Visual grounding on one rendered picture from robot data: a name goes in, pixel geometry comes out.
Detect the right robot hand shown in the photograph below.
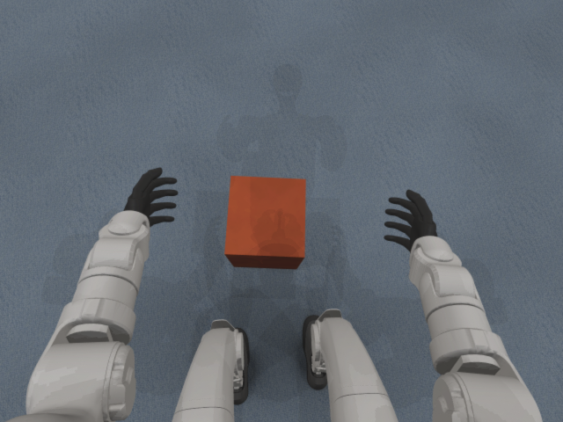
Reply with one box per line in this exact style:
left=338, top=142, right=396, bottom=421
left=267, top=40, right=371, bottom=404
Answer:
left=384, top=190, right=438, bottom=253

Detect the right robot shin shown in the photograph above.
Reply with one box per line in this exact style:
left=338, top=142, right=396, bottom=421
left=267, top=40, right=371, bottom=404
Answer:
left=311, top=309, right=353, bottom=373

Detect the right robot foot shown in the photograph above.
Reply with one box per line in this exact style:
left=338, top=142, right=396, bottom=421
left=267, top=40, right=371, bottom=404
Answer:
left=303, top=315, right=327, bottom=390

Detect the robot right forearm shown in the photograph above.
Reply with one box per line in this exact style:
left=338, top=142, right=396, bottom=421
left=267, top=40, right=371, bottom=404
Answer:
left=408, top=236, right=543, bottom=422

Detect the carton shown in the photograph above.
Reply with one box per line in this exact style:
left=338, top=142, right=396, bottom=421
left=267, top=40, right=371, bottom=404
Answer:
left=224, top=176, right=306, bottom=269

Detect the robot right upper arm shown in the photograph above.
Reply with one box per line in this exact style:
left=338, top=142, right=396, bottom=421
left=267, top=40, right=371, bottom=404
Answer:
left=433, top=371, right=540, bottom=422

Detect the robot left upper arm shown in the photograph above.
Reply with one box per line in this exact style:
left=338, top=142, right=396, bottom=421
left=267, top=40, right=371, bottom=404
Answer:
left=5, top=341, right=136, bottom=422

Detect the robot left forearm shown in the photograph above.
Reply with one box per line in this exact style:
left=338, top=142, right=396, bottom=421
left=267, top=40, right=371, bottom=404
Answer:
left=26, top=210, right=150, bottom=415

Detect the left robot hand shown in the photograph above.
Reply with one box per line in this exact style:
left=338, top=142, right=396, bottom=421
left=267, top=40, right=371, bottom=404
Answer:
left=123, top=168, right=178, bottom=227

